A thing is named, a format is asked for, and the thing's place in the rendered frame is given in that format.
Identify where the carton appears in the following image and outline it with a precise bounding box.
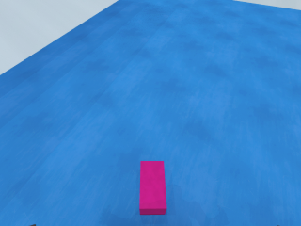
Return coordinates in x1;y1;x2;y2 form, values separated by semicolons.
139;161;167;215

